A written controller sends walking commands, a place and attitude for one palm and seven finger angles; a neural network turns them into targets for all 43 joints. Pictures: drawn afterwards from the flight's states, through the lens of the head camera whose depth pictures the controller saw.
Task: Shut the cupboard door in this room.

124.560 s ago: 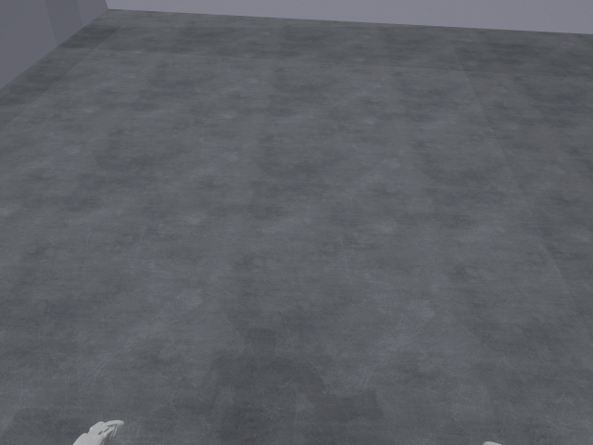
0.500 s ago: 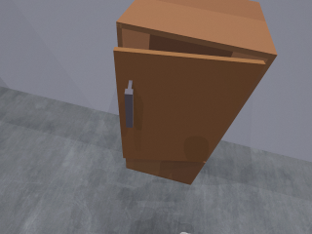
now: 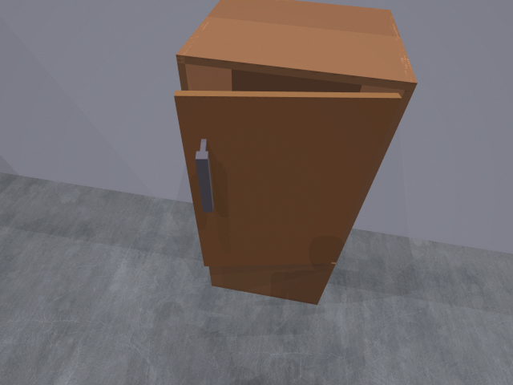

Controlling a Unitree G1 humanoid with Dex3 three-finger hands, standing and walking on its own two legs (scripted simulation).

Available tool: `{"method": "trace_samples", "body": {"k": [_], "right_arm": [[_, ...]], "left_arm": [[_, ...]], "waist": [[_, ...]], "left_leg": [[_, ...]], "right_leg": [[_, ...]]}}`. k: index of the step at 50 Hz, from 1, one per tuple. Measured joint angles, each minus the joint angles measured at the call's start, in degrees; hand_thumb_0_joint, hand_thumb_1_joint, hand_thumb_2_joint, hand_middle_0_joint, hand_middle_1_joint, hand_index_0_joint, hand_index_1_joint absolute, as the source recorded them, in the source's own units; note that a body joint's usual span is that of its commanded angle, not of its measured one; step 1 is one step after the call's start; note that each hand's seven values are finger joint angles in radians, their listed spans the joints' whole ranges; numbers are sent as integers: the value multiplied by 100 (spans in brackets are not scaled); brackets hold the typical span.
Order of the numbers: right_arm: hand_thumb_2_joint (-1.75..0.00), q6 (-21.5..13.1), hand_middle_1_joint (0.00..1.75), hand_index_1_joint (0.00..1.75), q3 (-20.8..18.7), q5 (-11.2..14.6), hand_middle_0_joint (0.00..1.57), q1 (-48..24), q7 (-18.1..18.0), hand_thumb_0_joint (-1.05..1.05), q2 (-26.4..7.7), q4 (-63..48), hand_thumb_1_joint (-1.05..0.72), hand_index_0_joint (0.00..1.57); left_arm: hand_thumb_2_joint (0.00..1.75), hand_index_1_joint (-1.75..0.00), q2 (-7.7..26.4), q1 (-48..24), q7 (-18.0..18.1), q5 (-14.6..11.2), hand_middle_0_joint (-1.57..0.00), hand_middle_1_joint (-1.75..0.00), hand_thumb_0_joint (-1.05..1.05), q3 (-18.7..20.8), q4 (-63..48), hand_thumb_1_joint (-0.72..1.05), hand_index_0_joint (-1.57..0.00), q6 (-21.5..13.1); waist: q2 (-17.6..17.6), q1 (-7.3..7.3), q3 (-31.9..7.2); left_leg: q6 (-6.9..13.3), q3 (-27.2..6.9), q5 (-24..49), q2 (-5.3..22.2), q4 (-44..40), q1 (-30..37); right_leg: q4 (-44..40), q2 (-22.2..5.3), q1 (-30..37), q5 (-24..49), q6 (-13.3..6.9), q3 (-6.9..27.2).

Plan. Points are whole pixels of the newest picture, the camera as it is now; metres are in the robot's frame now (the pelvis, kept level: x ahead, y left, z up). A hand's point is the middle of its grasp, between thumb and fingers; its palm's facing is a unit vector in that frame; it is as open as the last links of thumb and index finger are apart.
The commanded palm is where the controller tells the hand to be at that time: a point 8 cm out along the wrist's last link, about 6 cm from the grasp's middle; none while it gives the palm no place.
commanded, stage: come to a stop and stand still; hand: left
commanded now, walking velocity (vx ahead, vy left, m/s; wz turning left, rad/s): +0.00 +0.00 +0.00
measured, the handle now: (206, 176) +0.50 +0.13 +0.02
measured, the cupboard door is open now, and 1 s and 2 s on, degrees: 12 12 12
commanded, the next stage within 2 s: look again from close up in 0.14 s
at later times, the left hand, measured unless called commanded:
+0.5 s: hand out of the picture +0.01 +0.17 -0.18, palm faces +0.06 -0.97 -0.23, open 7.4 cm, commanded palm none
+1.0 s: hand out of the picture -0.03 +0.19 -0.18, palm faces +0.03 -0.98 -0.21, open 7.4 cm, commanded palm none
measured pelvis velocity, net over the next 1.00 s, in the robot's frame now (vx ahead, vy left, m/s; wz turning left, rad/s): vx -0.03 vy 0.00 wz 0.03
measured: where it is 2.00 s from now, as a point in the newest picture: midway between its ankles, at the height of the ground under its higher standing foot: outside the picture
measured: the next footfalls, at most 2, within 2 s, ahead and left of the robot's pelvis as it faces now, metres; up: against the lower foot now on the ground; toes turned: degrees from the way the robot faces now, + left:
right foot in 1.88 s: +0.15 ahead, -0.23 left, +0.00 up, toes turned -5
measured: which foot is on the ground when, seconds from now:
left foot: down 0.00-1.00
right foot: down 0.00-1.00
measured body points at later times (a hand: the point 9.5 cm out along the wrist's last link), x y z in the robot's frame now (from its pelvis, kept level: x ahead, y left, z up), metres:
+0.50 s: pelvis +0.00 -0.01 -0.01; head -0.01 -0.01 +0.44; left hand +0.01 +0.22 -0.16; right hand +0.04 -0.24 -0.16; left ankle +0.03 +0.08 -0.74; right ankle -0.03 -0.12 -0.74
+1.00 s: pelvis -0.03 +0.00 -0.01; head -0.04 +0.02 +0.44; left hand -0.04 +0.24 -0.17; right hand +0.02 -0.24 -0.15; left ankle +0.03 +0.08 -0.74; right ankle -0.03 -0.12 -0.74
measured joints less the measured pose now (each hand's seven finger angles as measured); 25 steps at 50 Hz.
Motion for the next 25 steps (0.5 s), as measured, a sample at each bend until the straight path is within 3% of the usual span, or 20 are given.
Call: {"method": "trace_samples", "body": {"k": [12, 16, 25], "right_arm": [[-89, -37, 30, 30, 6, 1, 20, 360, -49, 1, 147, 163, -91, 20], [-89, -177, 30, 30, -10, -26, 20, 362, 20, 1, 108, -169, -91, 20], [-89, -134, 30, 30, -108, -45, 20, -92, -15, 2, -150, -557, -92, 20]], "left_arm": [[90, -30, -115, 162, -12, -35, -20, -30, 0, 20, 89, 91, -20, -53], [90, -30, -22, 179, 10, 10, -20, -30, 0, -67, -208, 90, -20, -159], [90, -30, 167, 158, 92, 2, -20, -30, 0, 3, -597, 90, -20, -202]], "waist": [[37, -21, 114], [138, -94, 201], [250, 5, -131]], "left_leg": [[-44, -42, 71, 32, -58, -94], [-52, -190, -104, 51, 427, -419], [-53, -231, -481, 101, 1090, -585]], "right_leg": [[-16, 38, -105, 33, -55, -38], [281, 59, -284, -115, -80, -202], [777, 104, -362, -411, -98, -247]]}}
